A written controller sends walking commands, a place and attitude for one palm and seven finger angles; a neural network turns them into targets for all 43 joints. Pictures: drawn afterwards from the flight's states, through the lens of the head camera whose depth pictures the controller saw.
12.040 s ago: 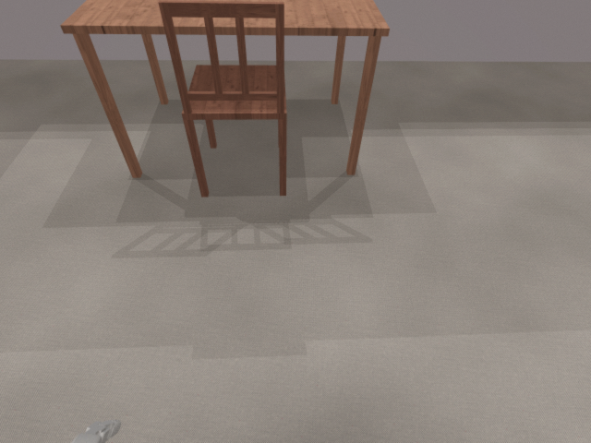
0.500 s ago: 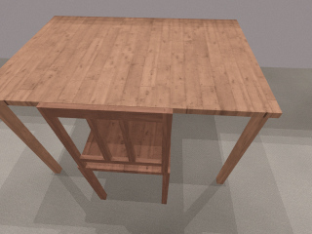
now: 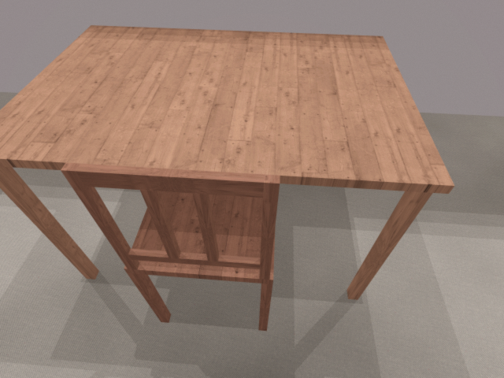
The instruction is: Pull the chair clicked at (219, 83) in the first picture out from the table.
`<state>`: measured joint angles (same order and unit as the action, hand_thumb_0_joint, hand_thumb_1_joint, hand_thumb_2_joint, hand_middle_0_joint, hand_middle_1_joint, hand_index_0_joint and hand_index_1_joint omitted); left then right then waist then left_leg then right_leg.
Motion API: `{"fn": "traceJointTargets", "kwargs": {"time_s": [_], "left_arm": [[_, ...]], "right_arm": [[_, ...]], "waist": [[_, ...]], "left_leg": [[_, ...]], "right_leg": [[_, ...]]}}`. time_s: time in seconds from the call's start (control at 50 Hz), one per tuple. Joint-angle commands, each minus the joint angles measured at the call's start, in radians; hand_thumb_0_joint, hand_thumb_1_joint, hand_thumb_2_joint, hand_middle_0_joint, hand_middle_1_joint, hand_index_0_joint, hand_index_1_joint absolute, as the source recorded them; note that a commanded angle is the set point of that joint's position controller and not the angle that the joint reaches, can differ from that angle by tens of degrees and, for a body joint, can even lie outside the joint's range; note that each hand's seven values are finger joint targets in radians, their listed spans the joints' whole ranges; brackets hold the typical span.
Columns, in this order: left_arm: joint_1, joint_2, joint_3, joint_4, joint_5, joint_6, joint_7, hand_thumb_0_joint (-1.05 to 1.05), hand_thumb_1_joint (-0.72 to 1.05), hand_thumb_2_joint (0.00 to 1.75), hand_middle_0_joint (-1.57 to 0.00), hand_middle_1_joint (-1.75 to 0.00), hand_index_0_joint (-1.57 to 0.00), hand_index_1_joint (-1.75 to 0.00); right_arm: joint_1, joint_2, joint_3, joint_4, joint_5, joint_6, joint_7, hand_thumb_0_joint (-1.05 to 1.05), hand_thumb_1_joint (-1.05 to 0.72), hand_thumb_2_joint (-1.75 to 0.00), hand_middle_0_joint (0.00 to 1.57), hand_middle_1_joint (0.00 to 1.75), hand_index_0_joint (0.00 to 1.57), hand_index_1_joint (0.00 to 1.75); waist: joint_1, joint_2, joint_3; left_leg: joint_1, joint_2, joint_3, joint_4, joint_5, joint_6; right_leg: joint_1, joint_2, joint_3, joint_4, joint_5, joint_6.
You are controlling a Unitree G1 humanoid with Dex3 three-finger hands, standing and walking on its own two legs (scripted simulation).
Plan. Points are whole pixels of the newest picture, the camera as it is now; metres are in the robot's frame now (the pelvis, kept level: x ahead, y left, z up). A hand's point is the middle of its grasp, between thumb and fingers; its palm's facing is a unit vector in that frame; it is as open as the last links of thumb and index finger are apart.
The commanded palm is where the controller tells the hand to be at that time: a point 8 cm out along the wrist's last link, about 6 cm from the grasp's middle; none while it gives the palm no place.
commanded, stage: look again from close up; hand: left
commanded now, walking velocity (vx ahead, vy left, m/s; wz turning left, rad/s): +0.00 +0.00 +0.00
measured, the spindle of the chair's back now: (163, 225) +0.43 +0.23 -0.10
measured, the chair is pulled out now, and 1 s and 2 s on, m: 0.00 0.00 0.00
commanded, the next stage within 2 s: raise the hand toward the chair's back in 0.12 s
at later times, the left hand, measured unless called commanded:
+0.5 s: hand (161, 327) +0.20 +0.15 -0.01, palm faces +0.07 -1.00 +0.02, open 8.1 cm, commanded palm +0.10 +0.22 -0.07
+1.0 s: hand (160, 367) +0.15 +0.16 -0.07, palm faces -0.18 -0.98 +0.02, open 12.4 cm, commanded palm +0.12 +0.25 -0.06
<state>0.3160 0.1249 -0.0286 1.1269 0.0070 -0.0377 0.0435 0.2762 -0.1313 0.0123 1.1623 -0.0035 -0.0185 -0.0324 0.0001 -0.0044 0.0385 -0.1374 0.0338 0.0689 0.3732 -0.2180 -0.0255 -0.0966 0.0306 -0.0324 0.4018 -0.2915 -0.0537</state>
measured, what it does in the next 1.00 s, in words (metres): lowers itself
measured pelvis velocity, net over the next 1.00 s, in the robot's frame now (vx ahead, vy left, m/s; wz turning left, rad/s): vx -0.07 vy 0.02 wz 0.04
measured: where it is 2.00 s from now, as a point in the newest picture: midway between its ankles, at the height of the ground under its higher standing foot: outside the picture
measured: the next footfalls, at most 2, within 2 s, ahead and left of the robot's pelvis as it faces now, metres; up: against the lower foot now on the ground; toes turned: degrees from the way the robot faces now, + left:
none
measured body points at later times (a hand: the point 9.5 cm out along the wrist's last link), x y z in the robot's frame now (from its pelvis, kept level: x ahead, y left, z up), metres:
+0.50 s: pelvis -0.04 +0.02 -0.04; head -0.02 +0.00 +0.41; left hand +0.19 +0.21 -0.01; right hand +0.12 -0.25 -0.12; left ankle -0.01 +0.14 -0.74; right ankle -0.05 -0.08 -0.74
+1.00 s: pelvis -0.07 +0.02 -0.11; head +0.00 +0.02 +0.34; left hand +0.16 +0.21 -0.07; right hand +0.12 -0.18 -0.20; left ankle -0.02 +0.14 -0.74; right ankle -0.05 -0.08 -0.74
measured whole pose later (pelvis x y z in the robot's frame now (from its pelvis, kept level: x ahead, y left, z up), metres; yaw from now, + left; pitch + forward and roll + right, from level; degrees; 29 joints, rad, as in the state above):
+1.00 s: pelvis -0.07 +0.02 -0.11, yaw +2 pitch +15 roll -2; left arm 0.30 0.20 0.02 0.01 -0.22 -0.30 -0.31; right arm 0.19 -0.17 0.06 0.54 0.04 -0.15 -0.05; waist -0.01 0.05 -0.12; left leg -1.01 0.04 -0.01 1.22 -0.48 0.01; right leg -0.92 0.00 -0.11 1.21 -0.56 -0.04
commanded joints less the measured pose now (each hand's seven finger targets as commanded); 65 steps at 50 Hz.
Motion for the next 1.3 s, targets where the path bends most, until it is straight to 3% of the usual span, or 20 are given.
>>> {"fn": "traceJointTargets", "kwargs": {"time_s": [0.0, 0.18, 0.2, 0.22, 0.24, 0.26, 0.28, 0.32, 0.38, 0.42, 0.44, 0.5, 0.54, 0.62, 0.72, 0.82, 0.94, 1.06, 1.16, 1.28], "left_arm": [[0.096, 0.107, 0.024, -0.021, 0.004, -0.010, 0.009, 0.00, 0.90, 0.90, -0.20, -0.30, -0.20, -0.30], [0.099, 0.101, 0.023, -0.020, 0.004, -0.007, 0.008, 0.00, 0.90, 0.90, -0.20, -0.30, -0.20, -0.30], [0.152, 0.135, 0.036, 0.007, 0.023, -0.033, 0.038, 0.00, 0.90, 0.90, -0.20, -0.30, -0.20, -0.30], [-0.600, 0.307, 0.051, -1.495, -0.199, -0.251, 0.000, 0.00, 0.88, 0.89, -0.20, -0.30, -0.20, -0.30], [-0.481, 0.361, 0.140, -1.404, -0.160, -0.227, 0.051, 0.00, 0.85, 0.88, -0.20, -0.29, -0.20, -0.29], [-0.209, 0.195, 0.062, -1.189, -0.131, -0.179, 0.078, 0.00, 0.83, 0.87, -0.19, -0.29, -0.19, -0.29], [0.088, -0.040, -0.071, -0.880, -0.135, -0.054, 0.084, 0.00, 0.81, 0.86, -0.19, -0.29, -0.19, -0.29], [-0.048, -0.039, -0.113, -1.171, -0.186, -0.094, 0.047, 0.00, 0.76, 0.84, -0.19, -0.28, -0.19, -0.28], [-0.012, -0.086, -0.121, -1.003, -0.169, -0.214, 0.001, 0.00, 0.69, 0.81, -0.18, -0.27, -0.18, -0.27], [0.181, -0.079, -0.051, -0.895, -0.195, -0.330, -0.080, 0.00, 0.64, 0.79, -0.17, -0.26, -0.17, -0.26], [0.312, -0.019, 0.029, -0.857, -0.202, -0.382, -0.129, 0.00, 0.62, 0.78, -0.17, -0.26, -0.17, -0.26], [0.323, 0.070, 0.133, -0.928, -0.210, -0.567, -0.283, 0.00, 0.55, 0.75, -0.16, -0.25, -0.16, -0.25], [0.324, 0.170, 0.237, -0.937, -0.155, -0.589, -0.271, 0.00, 0.50, 0.73, -0.16, -0.24, -0.16, -0.24], [0.103, 0.128, 0.146, -1.297, -0.147, -0.583, -0.190, 0.00, 0.41, 0.69, -0.15, -0.22, -0.15, -0.22], [-0.091, 0.111, 0.068, -1.574, -0.201, -0.683, -0.192, 0.00, 0.29, 0.64, -0.14, -0.20, -0.14, -0.20], [-0.040, 0.098, -0.014, -1.329, -0.225, -0.554, -0.349, 0.00, 0.18, 0.59, -0.13, -0.19, -0.13, -0.19], [0.115, 0.255, 0.250, -1.288, -0.261, -0.251, -0.331, 0.00, 0.04, 0.53, -0.11, -0.16, -0.11, -0.16], [0.096, 0.174, 0.240, -1.472, -0.258, -0.395, -0.139, 0.00, -0.10, 0.47, -0.10, -0.14, -0.10, -0.14], [0.054, 0.124, 0.097, -1.282, -0.208, -0.507, -0.231, 0.00, -0.22, 0.42, -0.09, -0.12, -0.09, -0.12], [0.050, 0.278, 0.252, -1.390, -0.280, -0.435, -0.324, 0.00, -0.36, 0.36, -0.07, -0.10, -0.07, -0.10]], "right_arm": [[0.074, -0.075, -0.011, -0.022, 0.000, -0.011, -0.002, 0.00, -0.90, -0.90, 0.20, 0.30, 0.20, 0.30], [0.076, -0.072, -0.012, -0.022, 0.000, -0.008, -0.001, 0.00, -0.90, -0.90, 0.20, 0.30, 0.20, 0.30], [-0.051, -0.109, -0.019, -0.102, -0.001, -0.022, 0.007, 0.00, -0.90, -0.90, 0.20, 0.30, 0.20, 0.30], [-0.003, -0.318, -0.034, -0.441, 0.039, -0.164, -0.039, 0.00, -0.90, -0.90, 0.20, 0.30, 0.20, 0.30], [-0.126, -0.203, -0.004, -0.396, 0.050, -0.233, -0.076, 0.00, -0.90, -0.90, 0.20, 0.30, 0.20, 0.30], [-0.084, -0.244, -0.041, -0.364, 0.025, -0.280, -0.072, 0.00, -0.90, -0.90, 0.20, 0.30, 0.20, 0.30], [-0.065, -0.178, -0.035, -0.348, 0.050, -0.292, -0.058, 0.00, -0.90, -0.90, 0.20, 0.30, 0.20, 0.30], [-0.067, -0.244, -0.048, -0.430, 0.056, -0.316, -0.064, 0.00, -0.90, -0.90, 0.20, 0.30, 0.20, 0.30], [-0.055, -0.246, -0.065, -0.503, 0.019, -0.342, -0.054, 0.00, -0.90, -0.90, 0.20, 0.30, 0.20, 0.30], [-0.102, -0.243, -0.084, -0.555, 0.006, -0.344, -0.029, 0.00, -0.90, -0.90, 0.20, 0.30, 0.20, 0.30], [-0.126, -0.240, -0.093, -0.580, 0.013, -0.335, -0.008, 0.00, -0.90, -0.90, 0.20, 0.30, 0.20, 0.30], [-0.182, -0.236, -0.107, -0.666, 0.007, -0.294, 0.044, 0.00, -0.90, -0.90, 0.20, 0.30, 0.20, 0.30], [-0.187, -0.222, -0.119, -0.708, 0.006, -0.243, 0.058, 0.00, -0.90, -0.90, 0.20, 0.30, 0.20, 0.30], [-0.211, -0.197, -0.102, -0.829, 0.010, -0.191, 0.055, 0.00, -0.90, -0.90, 0.20, 0.30, 0.20, 0.30], [-0.147, -0.197, -0.077, -0.802, 0.000, -0.210, 0.011, 0.00, -0.90, -0.90, 0.20, 0.30, 0.20, 0.30], [-0.124, -0.234, -0.057, -0.766, 0.026, -0.242, -0.026, 0.00, -0.90, -0.90, 0.20, 0.30, 0.20, 0.30], [-0.187, -0.220, -0.059, -0.834, 0.053, -0.183, -0.048, 0.00, -0.90, -0.90, 0.20, 0.30, 0.20, 0.30], [-0.134, -0.170, -0.061, -0.786, 0.028, -0.192, -0.036, 0.00, -0.90, -0.90, 0.20, 0.30, 0.20, 0.30], [-0.107, -0.222, -0.067, -0.744, 0.024, -0.222, -0.020, 0.00, -0.90, -0.90, 0.20, 0.30, 0.20, 0.30], [-0.099, -0.245, -0.080, -0.790, 0.049, -0.235, -0.045, 0.00, -0.90, -0.90, 0.20, 0.30, 0.20, 0.30]], "waist": [[0.004, -0.005, 0.027], [0.005, -0.005, 0.061], [0.039, -0.050, 0.061], [-0.102, 0.124, -0.423], [-0.052, 0.188, -0.322], [-0.036, 0.248, -0.310], [-0.041, 0.094, -0.132], [-0.067, 0.015, -0.098], [-0.098, -0.268, -0.035], [-0.010, -0.380, -0.047], [0.053, -0.326, -0.082], [0.077, -0.164, -0.221], [0.113, 0.024, -0.266], [0.068, 0.159, -0.359], [-0.051, 0.155, -0.432], [-0.108, -0.030, -0.312], [0.053, -0.026, -0.452], [0.024, 0.004, -0.416], [-0.072, 0.004, -0.272], [-0.006, 0.070, -0.468]], "left_leg": [[0.042, 0.074, -0.071, -0.023, 0.186, 0.039], [0.025, 0.072, -0.077, -0.033, 0.143, 0.041], [-0.110, 0.068, -0.018, 0.254, 0.155, 0.012], [0.160, -0.029, -0.032, 0.071, 0.239, 0.069], [0.171, -0.005, 0.015, 0.084, 0.272, 0.072], [0.134, -0.007, -0.008, 0.055, 0.204, 0.054], [-0.010, 0.004, -0.039, 0.067, 0.160, 0.063], [-0.050, -0.002, -0.070, 0.141, 0.108, 0.069], [-0.249, -0.036, -0.097, 0.277, -0.049, 0.059], [-0.421, -0.034, -0.099, 0.344, -0.111, 0.037], [-0.462, -0.045, -0.083, 0.362, -0.095, 0.024], [-0.557, -0.062, -0.048, 0.495, -0.003, 0.009], [-0.596, -0.064, -0.021, 0.546, 0.015, 0.014], [-0.578, -0.045, -0.032, 0.609, -0.054, 0.038], [-0.569, -0.016, -0.101, 0.708, -0.098, 0.058], [-0.740, -0.013, -0.124, 0.741, -0.273, 0.063], [-0.683, -0.038, -0.098, 0.644, -0.183, 0.058], [-0.610, -0.014, -0.104, 0.620, -0.027, 0.051], [-0.689, -0.012, -0.115, 0.659, -0.185, 0.052], [-0.582, -0.020, -0.103, 0.613, -0.111, 0.058]], "right_leg": [[-0.081, -0.145, 0.103, -0.076, 0.347, 0.016], [-0.111, -0.141, 0.108, -0.092, 0.253, 0.015], [-0.094, -0.220, 0.188, -0.062, 0.848, 0.086], [-0.010, -0.129, 0.103, 0.048, 0.610, 0.042], [-0.084, -0.062, 0.052, 0.054, 0.371, 0.039], [-0.130, -0.042, 0.010, 0.052, 0.179, 0.016], [-0.178, -0.049, -0.030, 0.052, 0.154, 0.026], [-0.266, -0.054, -0.043, 0.083, 0.153, 0.049], [-0.501, -0.045, -0.058, 0.153, -0.073, 0.062], [-0.564, -0.048, -0.042, 0.229, -0.168, 0.056], [-0.525, -0.048, -0.027, 0.272, -0.135, 0.041], [-0.497, -0.053, -0.013, 0.471, 0.131, 0.022], [-0.513, -0.057, -0.002, 0.548, 0.145, 0.007], [-0.637, -0.044, 0.018, 0.598, 0.018, 0.002], [-0.779, -0.019, 0.029, 0.598, -0.094, 0.015], [-0.809, -0.019, 0.061, 0.521, -0.310, 0.033], [-0.590, -0.036, 0.054, 0.499, -0.250, 0.036], [-0.637, -0.018, -0.026, 0.566, -0.029, 0.029], [-0.801, -0.023, -0.015, 0.557, -0.200, 0.033], [-0.641, -0.029, 0.007, 0.521, -0.127, 0.030]]}}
